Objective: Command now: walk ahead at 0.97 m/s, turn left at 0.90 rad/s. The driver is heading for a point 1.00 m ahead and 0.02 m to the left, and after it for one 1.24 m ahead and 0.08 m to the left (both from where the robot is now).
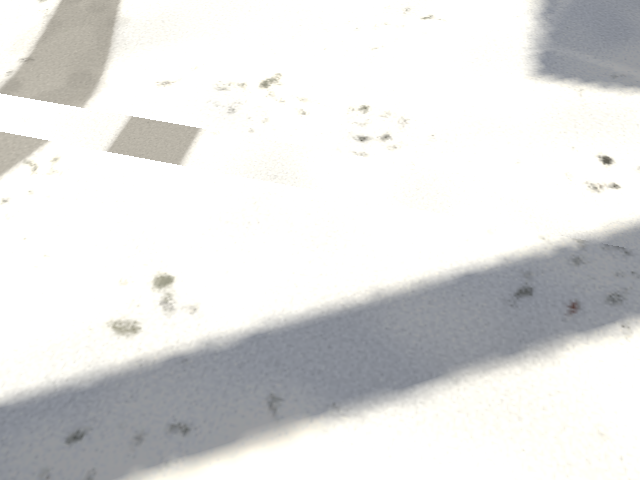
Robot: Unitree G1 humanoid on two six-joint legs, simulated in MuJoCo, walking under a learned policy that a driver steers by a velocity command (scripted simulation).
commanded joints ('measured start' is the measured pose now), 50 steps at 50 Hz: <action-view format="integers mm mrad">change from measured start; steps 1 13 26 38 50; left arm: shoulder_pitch -160 -312 -83 -14 -155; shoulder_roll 131 96 122 171 109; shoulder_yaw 2 -32 6 82 63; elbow -235 -341 -161 -244 -334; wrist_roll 5 -11 -10 -5 -34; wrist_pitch -65 -5 -14 101 162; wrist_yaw -18 -7 -14 -14 -74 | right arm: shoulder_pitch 264 266 185 13 63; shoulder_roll -116 -163 0 -71 -96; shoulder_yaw -37 -55 30 37 -12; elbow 50 29 -101 -201 -174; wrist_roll -35 22 -40 -25 -33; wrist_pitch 0 -46 24 20 2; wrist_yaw -45 -32 -24 -95 -63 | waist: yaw -21 -7 -23 42 3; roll -83 61 -103 135 188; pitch -58 -91 -205 -90 -134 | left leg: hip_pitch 612 244 98 271 396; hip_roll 385 44 98 549 465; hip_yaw -902 -458 -173 -524 -63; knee -611 -330 164 -588 -433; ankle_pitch -215 895 -101 173 449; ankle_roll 199 -104 -236 40 -51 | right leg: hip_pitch -742 -64 -60 -443 -241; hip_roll -49 84 -180 41 -13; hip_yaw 173 35 290 106 -37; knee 80 -926 -1098 -379 -677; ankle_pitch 4 515 1109 -158 -62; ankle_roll -18 15 -221 4 23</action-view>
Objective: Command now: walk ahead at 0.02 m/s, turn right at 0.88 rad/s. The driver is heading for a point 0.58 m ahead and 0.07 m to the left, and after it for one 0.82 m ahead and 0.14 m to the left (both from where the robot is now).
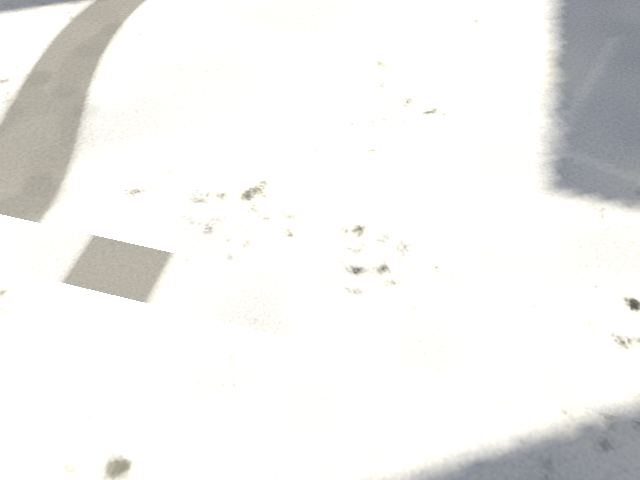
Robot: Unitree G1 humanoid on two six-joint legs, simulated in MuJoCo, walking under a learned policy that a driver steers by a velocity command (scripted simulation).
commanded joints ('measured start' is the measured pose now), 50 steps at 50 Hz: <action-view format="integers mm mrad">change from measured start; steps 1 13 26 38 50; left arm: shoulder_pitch -29 -69 16 -171 -289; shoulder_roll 40 13 125 121 50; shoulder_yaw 3 -52 -3 -22 -65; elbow -103 -79 -28 -81 -87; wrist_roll -8 15 31 55 12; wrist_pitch -10 -77 -84 -149 -128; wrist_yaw -10 80 71 0 -19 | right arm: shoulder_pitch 43 131 11 252 298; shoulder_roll -175 -115 -134 -231 -217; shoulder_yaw -62 -46 -62 -81 -43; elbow -39 64 -58 12 147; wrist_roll -1 34 24 24 14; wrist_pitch -9 60 69 -17 -110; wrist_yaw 15 51 107 47 45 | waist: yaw -33 -18 49 -62 -54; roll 221 -91 -119 70 100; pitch -116 -73 -36 45 97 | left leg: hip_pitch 139 -157 -175 380 357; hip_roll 243 -73 -40 125 97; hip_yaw -113 -204 -97 -646 -185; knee -59 535 335 -328 -422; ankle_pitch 337 -130 -291 -315 797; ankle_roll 153 -34 39 293 142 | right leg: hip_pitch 63 293 344 -484 -149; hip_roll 30 -189 -348 -49 45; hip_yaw -75 59 132 51 -132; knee -173 -591 -715 173 -266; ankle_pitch -26 716 -171 123 391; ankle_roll -26 -197 -248 9 -162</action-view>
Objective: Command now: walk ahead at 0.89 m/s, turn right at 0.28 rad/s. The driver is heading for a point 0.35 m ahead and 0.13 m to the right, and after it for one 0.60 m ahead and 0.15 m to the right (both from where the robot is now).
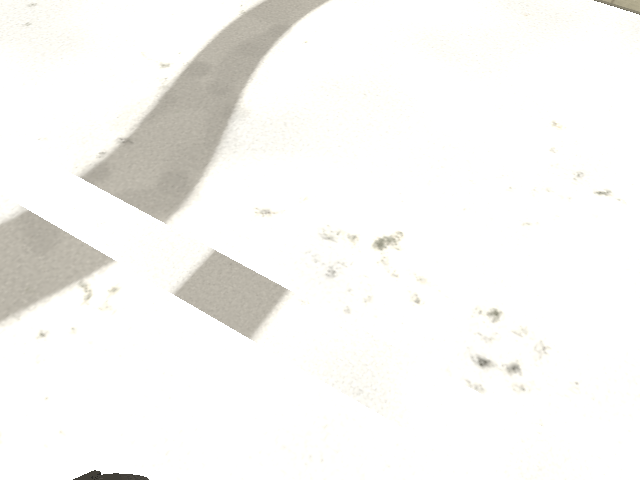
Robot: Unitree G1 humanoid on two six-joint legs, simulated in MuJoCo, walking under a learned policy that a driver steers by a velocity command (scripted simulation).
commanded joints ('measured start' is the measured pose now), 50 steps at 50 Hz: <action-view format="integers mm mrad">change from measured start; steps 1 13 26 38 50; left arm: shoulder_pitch -97 276 522 194 17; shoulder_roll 76 138 66 42 36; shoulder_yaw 15 71 79 41 2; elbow -78 117 12 3 7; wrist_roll -10 -22 -52 -6 1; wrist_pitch -20 -61 -6 92 10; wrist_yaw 9 53 94 54 94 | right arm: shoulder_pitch -6 -262 -131 -264 -130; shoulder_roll -184 -76 -222 -92 -49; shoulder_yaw -38 31 -14 -12 -26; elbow -12 -209 -214 -145 -56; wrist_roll -18 -53 -20 -21 -8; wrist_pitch -23 7 -6 48 122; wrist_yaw -20 -14 -48 -27 -21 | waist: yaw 38 2 93 94 3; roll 118 84 323 181 -140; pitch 62 51 -486 -151 23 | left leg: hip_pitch -157 -854 12 -606 -628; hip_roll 253 115 634 286 59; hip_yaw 112 13 -597 -73 79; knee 113 1168 494 272 730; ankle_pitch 1238 22 1189 494 17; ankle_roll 29 -133 164 103 -103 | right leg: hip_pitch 221 401 202 419 416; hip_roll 119 -51 244 117 -97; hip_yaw -72 486 233 145 323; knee -18 -421 709 243 -417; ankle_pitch -45 480 -707 -418 8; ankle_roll -79 -277 56 63 -103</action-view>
